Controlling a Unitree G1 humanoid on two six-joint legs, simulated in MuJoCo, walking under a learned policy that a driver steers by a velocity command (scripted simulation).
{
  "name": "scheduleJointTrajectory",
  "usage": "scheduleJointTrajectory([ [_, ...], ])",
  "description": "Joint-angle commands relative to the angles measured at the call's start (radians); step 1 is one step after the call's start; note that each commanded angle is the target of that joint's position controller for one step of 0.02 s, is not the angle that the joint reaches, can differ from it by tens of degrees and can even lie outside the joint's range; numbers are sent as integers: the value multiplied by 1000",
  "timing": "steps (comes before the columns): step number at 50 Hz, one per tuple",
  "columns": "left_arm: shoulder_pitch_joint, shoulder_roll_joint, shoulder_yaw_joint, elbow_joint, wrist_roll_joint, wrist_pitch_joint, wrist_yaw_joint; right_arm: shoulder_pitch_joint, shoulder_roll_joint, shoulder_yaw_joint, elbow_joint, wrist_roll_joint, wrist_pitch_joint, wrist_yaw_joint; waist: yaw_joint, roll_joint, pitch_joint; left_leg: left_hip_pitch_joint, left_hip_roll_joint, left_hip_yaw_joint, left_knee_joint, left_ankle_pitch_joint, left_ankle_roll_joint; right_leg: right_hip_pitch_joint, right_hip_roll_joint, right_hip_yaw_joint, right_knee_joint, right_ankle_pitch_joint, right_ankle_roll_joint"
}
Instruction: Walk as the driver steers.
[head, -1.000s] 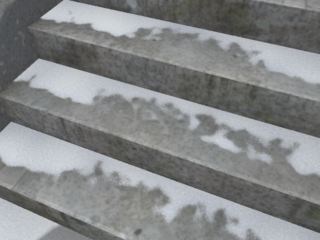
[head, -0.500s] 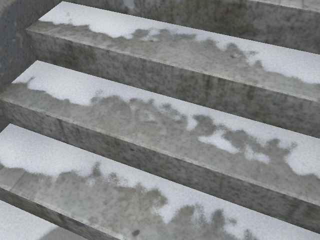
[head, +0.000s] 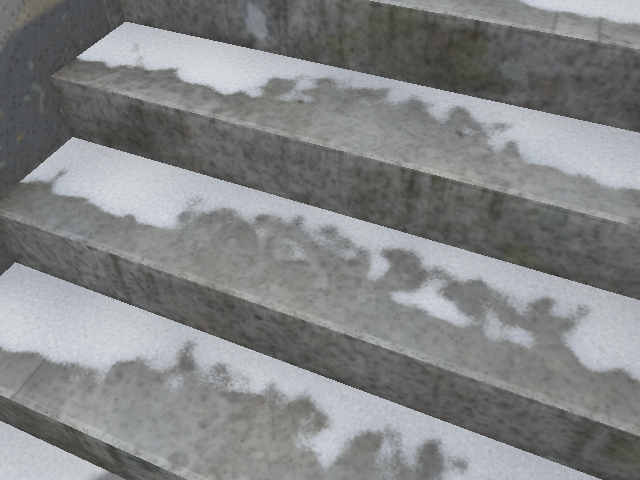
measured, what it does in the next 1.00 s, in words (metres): climbs: right foot, then left foot 0.17 m higher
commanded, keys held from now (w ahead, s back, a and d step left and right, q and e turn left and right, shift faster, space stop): w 1.00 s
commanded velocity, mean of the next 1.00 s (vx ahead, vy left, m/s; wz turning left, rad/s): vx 0.44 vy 0.00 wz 0.00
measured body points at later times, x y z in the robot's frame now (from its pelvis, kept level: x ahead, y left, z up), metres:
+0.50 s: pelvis +0.13 -0.01 +0.00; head +0.13 -0.02 +0.45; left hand +0.31 +0.22 -0.09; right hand +0.12 -0.28 -0.14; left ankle -0.01 +0.13 -0.72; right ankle +0.17 -0.10 -0.73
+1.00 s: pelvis +0.32 -0.01 +0.03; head +0.37 -0.03 +0.48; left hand +0.17 +0.19 -0.09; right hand +0.59 -0.13 -0.02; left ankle +0.47 +0.08 -0.56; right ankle +0.17 -0.11 -0.72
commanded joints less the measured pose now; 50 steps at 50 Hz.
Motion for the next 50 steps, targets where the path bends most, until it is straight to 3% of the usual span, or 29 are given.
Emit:
scheduleJointTrajectory([
  [1, -21, 167, 40, -65, -9, -14, 11, -62, -71, -14, -83, 11, -49, 3, 20, -116, 98, -156, 2, 59, 26, -8, 28, -2, -270, 367, -284, -188, -162],
  [5, -68, 159, 38, -98, -14, -25, 7, 10, -86, -22, -40, 7, -75, 23, -19, -56, 39, -9, 1, 59, -64, 143, 64, 0, -181, 216, -139, 220, -123],
  [7, -90, 122, 28, -122, -13, -44, 4, 110, -149, -47, -4, 16, -73, 31, -46, 115, -46, 217, 58, -66, -104, 407, 118, -138, -31, 19, 113, 327, -34],
  [8, -112, 113, 22, -129, -9, -54, 3, 221, -192, -63, 18, 16, -67, 34, -101, 212, -66, 384, 164, -231, -178, 494, 204, -344, 15, -26, 296, 190, 11],
  [9, -148, 129, 22, -144, -15, -53, 2, 298, -205, -63, 33, 8, -67, 38, -133, 243, -26, 446, 315, -427, -269, 573, 312, -551, 4, 3, 490, -250, 28],
  [10, -117, 153, 34, -141, -34, -39, -1, 257, -191, -54, 37, -4, -72, 39, -87, 114, 29, 405, 365, -435, -276, 508, 346, -633, -58, 57, 634, -304, 20],
  [12, -130, 131, 28, -159, -37, -27, -9, 187, -168, -43, 30, 2, -78, 37, -57, 28, 61, 365, 338, -326, -352, 335, 303, -717, -135, 66, 674, -163, 5],
  [14, -165, 103, 21, -171, -9, -32, -12, 124, -150, -32, 36, 5, -77, 34, -42, 38, 83, 278, 257, -198, -415, 383, 249, -672, -144, 26, 619, -3, 30],
  [17, -88, 53, 2, -148, -10, -24, -17, 98, -136, -20, 67, 14, -61, 23, -7, 93, 40, 102, 160, -6, -413, 472, 208, -415, -106, -55, 506, 77, 71],
  [22, -40, 146, 29, -185, 7, -4, -18, 39, -214, -21, 51, 20, -53, 27, 58, 122, -38, 111, 202, -17, -216, 910, 184, -179, -56, -77, 319, 48, 5],
  [24, 155, 170, 58, -135, 4, -14, -16, -11, -220, -18, 49, 34, -41, 32, 175, 118, -123, 156, 134, 17, 108, 1002, 131, 41, -35, -86, -84, 297, -37],
  [25, 326, 202, 70, -53, 16, -14, -15, -51, -180, -5, 27, 22, -54, 38, 219, 19, -125, -64, 58, 24, 395, 762, 95, 275, -78, -22, -148, 410, -49],
  [26, 318, 279, 61, -39, 17, -8, -9, 0, -20, 38, 14, -33, -77, 46, 103, -350, -95, -400, -71, 44, 821, -200, 37, 395, -334, 302, -77, 990, -91],
  [27, 384, 286, 78, -27, 27, 0, -7, 230, -28, 34, 93, 21, -97, 54, 69, -237, -192, -472, -121, -144, 1008, -209, 24, 357, -494, 573, -177, 866, -274],
  [28, 326, 251, 80, -18, 16, 14, -6, 219, -102, 15, 86, 46, -93, 59, 40, -136, -77, -601, -62, -65, 1106, -176, 9, 283, -500, 571, -264, 357, -342],
  [29, 255, 166, 59, -12, -2, 26, -15, 70, -124, 11, 46, 50, -85, 61, 40, -82, 47, -717, 4, 17, 1175, -127, 16, 179, -433, 504, -329, -66, -297],
  [30, 207, 141, 47, -1, 6, 27, -23, 1, -78, 22, 31, 47, -77, 56, 13, -46, 105, -786, 38, 37, 1233, -72, 19, 89, -402, 484, -363, -259, -246],
  [32, 183, 87, 25, 41, 22, 20, -26, -36, -11, 48, 9, 32, -59, 64, -30, -63, 160, -858, 70, 42, 1349, 24, 27, -54, -340, 366, -370, -231, -175],
  [34, 252, 68, 25, 96, 10, 26, -14, -7, 57, 76, 10, 28, -42, 70, -35, -60, 138, -938, 61, 42, 1470, 98, 40, -124, -285, 225, -314, -82, -118],
  [37, 322, 66, 12, 123, 28, 25, 2, -68, 89, 101, -23, 29, -39, 56, -14, -92, 96, -1047, 37, 75, 1611, 133, 13, -125, -286, 181, -313, 27, -146],
  [40, 392, 63, 3, 144, 6, 25, 31, -247, 91, 130, -140, 27, -53, 31, 18, -101, 127, -1256, 58, 47, 1565, 87, -1, 6, -299, 183, -331, 100, -131],
  [43, 475, 83, 0, 168, -7, 45, 60, -368, 112, 168, -220, 30, -79, 47, 43, -43, 134, -1387, 109, 114, 1397, 68, -15, 146, -299, 171, -370, 78, -120],
  [44, 513, 78, -5, 185, -28, 58, 70, -434, 128, 183, -257, 27, -91, 64, 56, -39, 119, -1354, 142, 168, 1293, 119, -18, 133, -303, 180, -391, 131, -108],
  [45, 492, 63, -15, 173, -37, 65, 80, -499, 90, 186, -278, 18, -97, 86, 64, -18, 91, -1066, 142, 308, 1041, 159, -12, -24, -269, 127, -492, 311, -109],
  [46, 519, 90, -6, 179, -60, 63, 91, -607, 146, 204, -325, 21, -97, 85, 88, -58, 71, -749, 131, 337, 813, 58, 10, -137, -297, 134, -619, 454, -109],
  [47, 542, 76, -19, 197, -52, 49, 84, -579, 111, 182, -297, 34, -93, 78, 75, -45, -20, -506, 25, 461, 755, 38, 40, -111, -235, 63, -556, 952, -83],
  [48, 532, 184, -1, 197, -16, 26, 68, -446, 80, 156, -277, 41, -102, 80, -4, -272, -112, -348, -50, 456, 764, -60, 68, 3, -292, 55, -436, 1579, -129],
  [49, 442, 262, 18, 172, -6, 24, 63, -266, -28, 108, -223, 40, -94, 77, -116, -365, -174, -341, -76, 392, 671, -138, 100, 217, -302, 24, -277, 1993, -132],
  [50, 384, 295, 31, 189, -2, 39, 62, -96, -92, 82, -186, 24, -90, 84, -234, -417, -288, -267, -64, 266, 492, -120, 150, 386, -328, 15, -92, 2056, -118],
])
